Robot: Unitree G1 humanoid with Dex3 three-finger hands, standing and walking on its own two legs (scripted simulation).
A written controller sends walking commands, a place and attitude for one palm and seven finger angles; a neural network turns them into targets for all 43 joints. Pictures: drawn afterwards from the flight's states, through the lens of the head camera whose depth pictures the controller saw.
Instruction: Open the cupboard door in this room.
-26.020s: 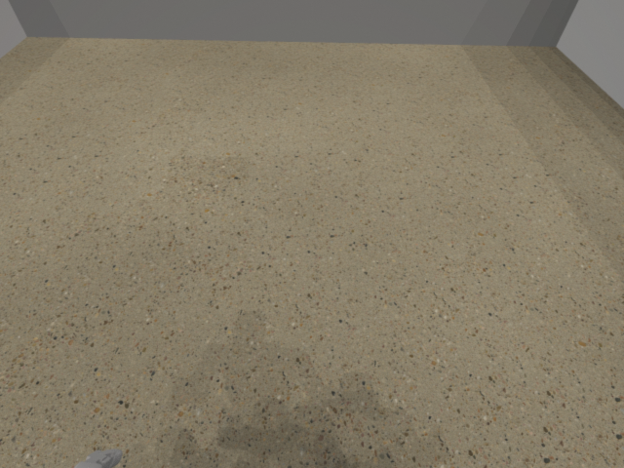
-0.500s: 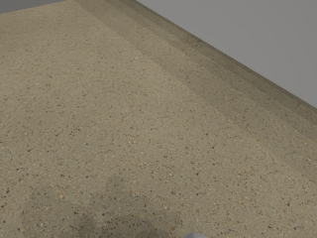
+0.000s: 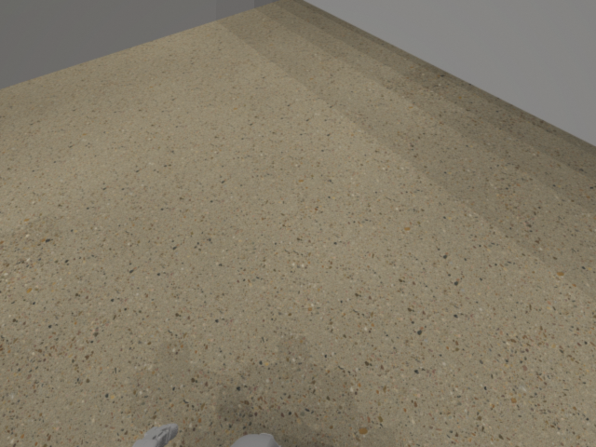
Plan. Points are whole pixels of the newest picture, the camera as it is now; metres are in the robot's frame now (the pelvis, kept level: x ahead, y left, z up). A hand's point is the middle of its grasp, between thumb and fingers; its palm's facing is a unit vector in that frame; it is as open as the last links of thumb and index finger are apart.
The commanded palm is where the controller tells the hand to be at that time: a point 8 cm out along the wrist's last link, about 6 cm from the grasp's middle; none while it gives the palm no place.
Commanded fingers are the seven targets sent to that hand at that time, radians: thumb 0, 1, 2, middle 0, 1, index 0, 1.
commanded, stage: turn or walk to find it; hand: left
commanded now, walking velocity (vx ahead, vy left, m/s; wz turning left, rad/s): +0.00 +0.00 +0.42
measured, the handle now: out of the picture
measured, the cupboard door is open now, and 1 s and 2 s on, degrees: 0 0 0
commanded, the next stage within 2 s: stand and wait in 1.54 s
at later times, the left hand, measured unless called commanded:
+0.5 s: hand out of the picture -0.08 +0.25 -0.18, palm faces +0.30 -0.91 -0.27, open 7.4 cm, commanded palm none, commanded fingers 0.00 0.90 0.90 -0.20 -0.30 -0.20 -0.30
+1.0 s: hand out of the picture -0.06 +0.18 -0.15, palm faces +0.44 -0.86 -0.28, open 7.4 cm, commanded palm none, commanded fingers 0.00 0.90 0.90 -0.20 -0.30 -0.20 -0.30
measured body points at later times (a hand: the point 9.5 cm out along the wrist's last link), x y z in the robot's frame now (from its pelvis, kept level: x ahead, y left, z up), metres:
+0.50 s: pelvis -0.03 +0.03 +0.00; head -0.01 +0.06 +0.44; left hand -0.10 +0.29 -0.16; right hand +0.14 -0.18 -0.13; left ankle -0.06 +0.14 -0.73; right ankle -0.01 -0.10 -0.69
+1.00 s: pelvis -0.04 -0.03 +0.00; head +0.00 -0.05 +0.45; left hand -0.08 +0.22 -0.12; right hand +0.10 -0.25 -0.17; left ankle -0.12 +0.10 -0.64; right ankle +0.01 -0.11 -0.74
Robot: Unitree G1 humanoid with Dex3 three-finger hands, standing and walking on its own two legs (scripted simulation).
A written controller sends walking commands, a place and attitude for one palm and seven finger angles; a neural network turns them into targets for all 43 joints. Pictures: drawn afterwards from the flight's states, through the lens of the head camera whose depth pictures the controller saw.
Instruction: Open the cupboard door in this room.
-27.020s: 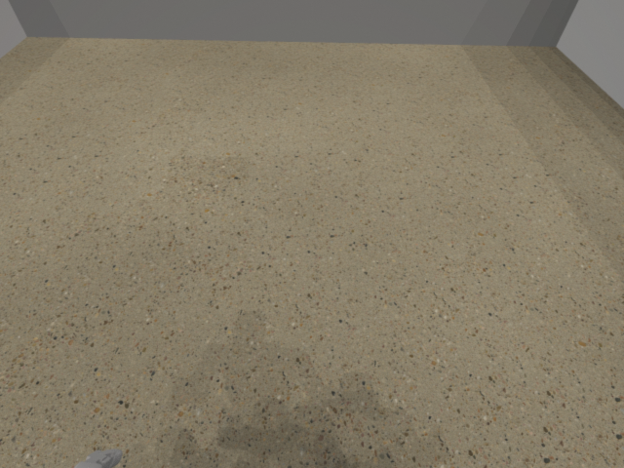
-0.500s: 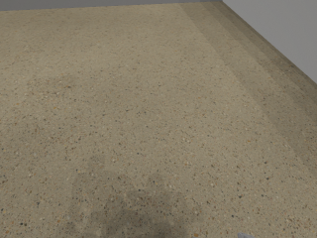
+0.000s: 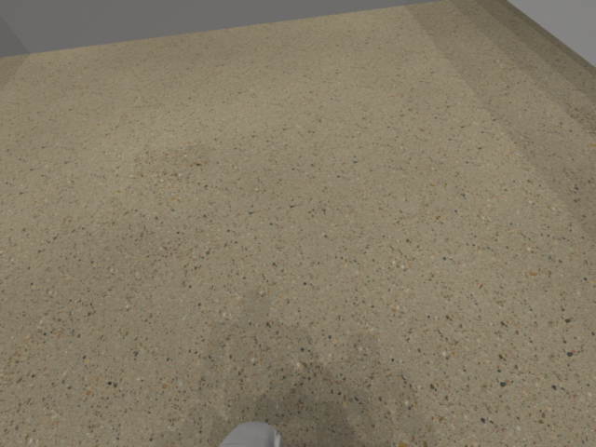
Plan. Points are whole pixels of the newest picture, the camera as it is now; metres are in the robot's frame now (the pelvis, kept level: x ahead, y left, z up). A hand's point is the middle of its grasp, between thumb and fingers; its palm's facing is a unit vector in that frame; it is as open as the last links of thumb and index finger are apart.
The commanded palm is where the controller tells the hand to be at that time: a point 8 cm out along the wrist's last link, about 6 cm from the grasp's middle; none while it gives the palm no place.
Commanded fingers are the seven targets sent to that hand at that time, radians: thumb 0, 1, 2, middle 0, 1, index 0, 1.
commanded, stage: turn or walk to find it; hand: left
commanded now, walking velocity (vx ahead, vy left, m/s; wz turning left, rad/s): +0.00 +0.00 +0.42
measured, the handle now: out of the picture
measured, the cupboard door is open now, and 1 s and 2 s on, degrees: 0 0 0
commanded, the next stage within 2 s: stand and wait in 0.54 s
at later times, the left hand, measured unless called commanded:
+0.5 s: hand out of the picture -0.04 +0.27 -0.18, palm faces +0.28 -0.93 -0.23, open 7.4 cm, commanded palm none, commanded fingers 0.00 0.90 0.90 -0.20 -0.30 -0.20 -0.30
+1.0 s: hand out of the picture -0.04 +0.21 -0.15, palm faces +0.45 -0.85 -0.27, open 7.4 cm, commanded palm none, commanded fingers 0.00 0.90 0.90 -0.20 -0.30 -0.20 -0.30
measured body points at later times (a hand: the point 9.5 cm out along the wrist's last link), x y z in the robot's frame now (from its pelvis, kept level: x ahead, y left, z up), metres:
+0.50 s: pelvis -0.02 +0.05 +0.00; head +0.00 +0.08 +0.45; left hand -0.05 +0.31 -0.16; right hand +0.12 -0.17 -0.13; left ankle -0.06 +0.14 -0.74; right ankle +0.00 -0.10 -0.67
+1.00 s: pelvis -0.02 +0.01 +0.00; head +0.03 +0.00 +0.45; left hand -0.07 +0.25 -0.13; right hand +0.14 -0.21 -0.16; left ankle -0.11 +0.13 -0.66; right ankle +0.02 -0.09 -0.74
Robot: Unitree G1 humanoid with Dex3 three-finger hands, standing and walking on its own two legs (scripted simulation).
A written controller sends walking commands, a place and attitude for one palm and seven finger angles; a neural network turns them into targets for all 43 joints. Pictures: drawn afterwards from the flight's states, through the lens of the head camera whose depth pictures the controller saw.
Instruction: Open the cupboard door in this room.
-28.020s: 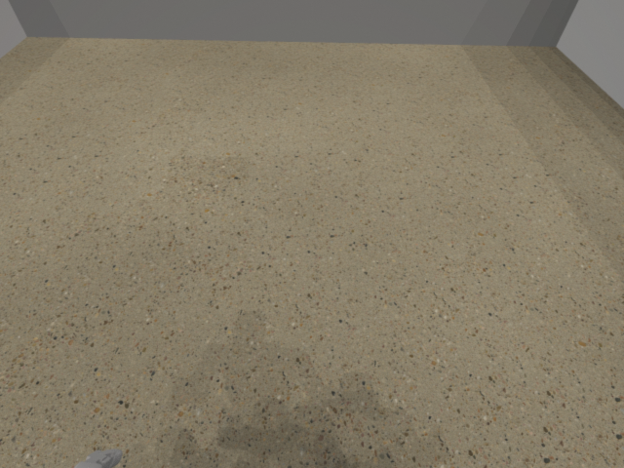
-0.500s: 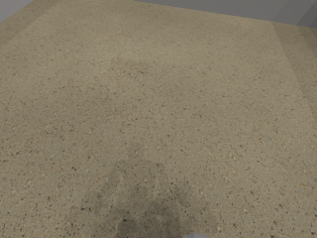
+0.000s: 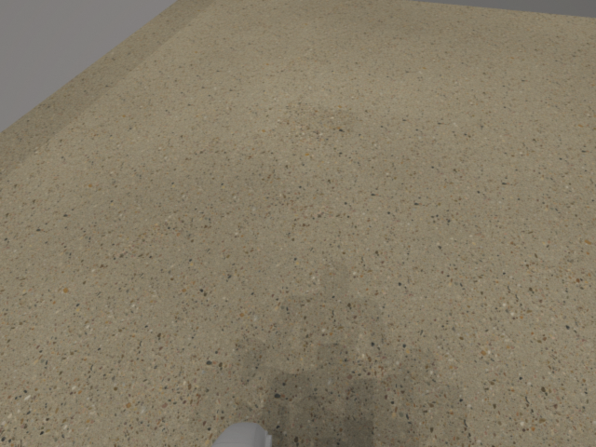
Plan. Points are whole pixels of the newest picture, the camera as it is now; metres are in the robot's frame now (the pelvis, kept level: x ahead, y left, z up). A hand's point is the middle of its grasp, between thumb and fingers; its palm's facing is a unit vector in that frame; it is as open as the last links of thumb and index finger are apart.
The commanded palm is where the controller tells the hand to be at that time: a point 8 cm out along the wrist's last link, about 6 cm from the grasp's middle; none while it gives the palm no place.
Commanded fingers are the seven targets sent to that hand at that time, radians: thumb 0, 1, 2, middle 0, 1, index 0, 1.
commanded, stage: turn or walk to find it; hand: left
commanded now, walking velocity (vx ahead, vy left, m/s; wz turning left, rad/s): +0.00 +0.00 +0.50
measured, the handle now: out of the picture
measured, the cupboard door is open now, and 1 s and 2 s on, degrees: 0 0 0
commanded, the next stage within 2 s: none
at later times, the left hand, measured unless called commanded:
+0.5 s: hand out of the picture +0.02 +0.27 -0.17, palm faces +0.27 -0.93 -0.25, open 7.4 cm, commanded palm none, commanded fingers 0.00 0.90 0.90 -0.20 -0.30 -0.20 -0.30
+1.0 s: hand out of the picture -0.06 +0.18 -0.16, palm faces +0.50 -0.82 -0.27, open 7.3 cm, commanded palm none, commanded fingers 0.00 0.90 0.90 -0.20 -0.30 -0.20 -0.30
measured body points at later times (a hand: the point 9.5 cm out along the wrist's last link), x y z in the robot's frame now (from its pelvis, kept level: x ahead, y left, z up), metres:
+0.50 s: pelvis -0.01 +0.04 +0.00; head +0.03 +0.06 +0.45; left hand +0.00 +0.32 -0.15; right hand +0.13 -0.18 -0.14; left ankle -0.02 +0.15 -0.74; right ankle +0.02 -0.12 -0.67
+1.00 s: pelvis +0.00 -0.01 +0.00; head +0.05 -0.01 +0.45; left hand -0.08 +0.22 -0.14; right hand +0.18 -0.21 -0.16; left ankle -0.11 +0.12 -0.68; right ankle +0.03 -0.10 -0.74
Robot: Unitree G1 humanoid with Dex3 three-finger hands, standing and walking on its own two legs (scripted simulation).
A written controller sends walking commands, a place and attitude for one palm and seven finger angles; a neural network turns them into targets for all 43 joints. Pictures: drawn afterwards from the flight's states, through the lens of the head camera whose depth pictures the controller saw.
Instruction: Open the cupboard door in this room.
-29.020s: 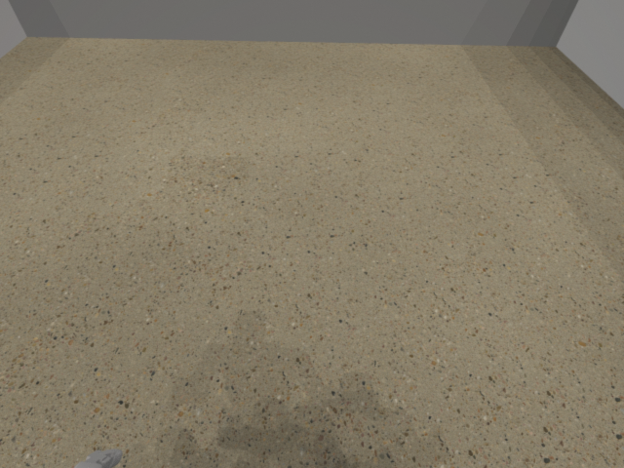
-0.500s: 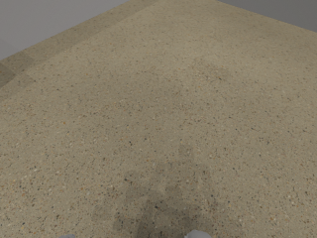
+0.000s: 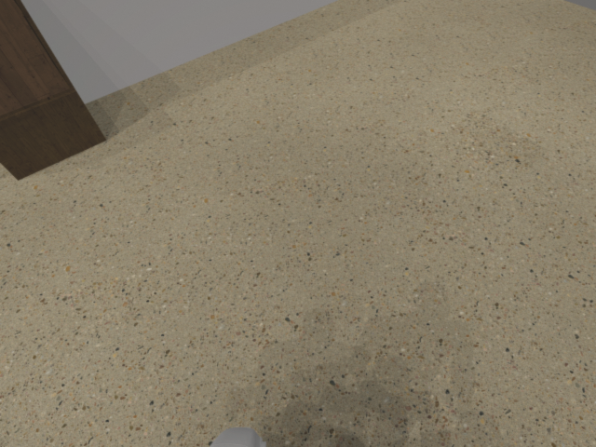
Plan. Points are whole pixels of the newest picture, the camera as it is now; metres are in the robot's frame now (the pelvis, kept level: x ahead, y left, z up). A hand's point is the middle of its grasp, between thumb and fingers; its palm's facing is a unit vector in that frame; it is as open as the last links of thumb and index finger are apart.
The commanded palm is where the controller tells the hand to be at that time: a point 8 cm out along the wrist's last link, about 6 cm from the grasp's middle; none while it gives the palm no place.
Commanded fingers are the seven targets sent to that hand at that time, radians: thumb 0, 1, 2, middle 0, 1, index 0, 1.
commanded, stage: turn or walk to find it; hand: left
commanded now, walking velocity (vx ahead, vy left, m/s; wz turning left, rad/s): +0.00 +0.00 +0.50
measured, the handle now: out of the picture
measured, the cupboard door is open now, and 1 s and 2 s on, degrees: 0 0 0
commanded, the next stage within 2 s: none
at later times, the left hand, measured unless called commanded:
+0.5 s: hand out of the picture +0.06 +0.24 -0.16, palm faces +0.26 -0.93 -0.27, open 7.4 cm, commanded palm none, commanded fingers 0.00 0.90 0.90 -0.20 -0.30 -0.20 -0.30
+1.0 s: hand out of the picture -0.10 +0.14 -0.16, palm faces +0.59 -0.77 -0.22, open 7.4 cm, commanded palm none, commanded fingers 0.00 0.90 0.90 -0.20 -0.30 -0.20 -0.30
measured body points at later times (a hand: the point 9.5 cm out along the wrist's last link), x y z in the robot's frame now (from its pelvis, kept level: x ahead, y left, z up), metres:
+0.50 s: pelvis +0.01 +0.01 -0.01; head +0.05 +0.01 +0.44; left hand +0.05 +0.29 -0.14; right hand +0.15 -0.21 -0.15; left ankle -0.03 +0.14 -0.74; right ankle +0.05 -0.12 -0.71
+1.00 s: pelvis +0.05 +0.03 +0.00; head +0.08 +0.04 +0.45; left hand -0.13 +0.18 -0.14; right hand +0.25 -0.14 -0.15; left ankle +0.02 +0.18 -0.69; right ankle +0.06 -0.11 -0.74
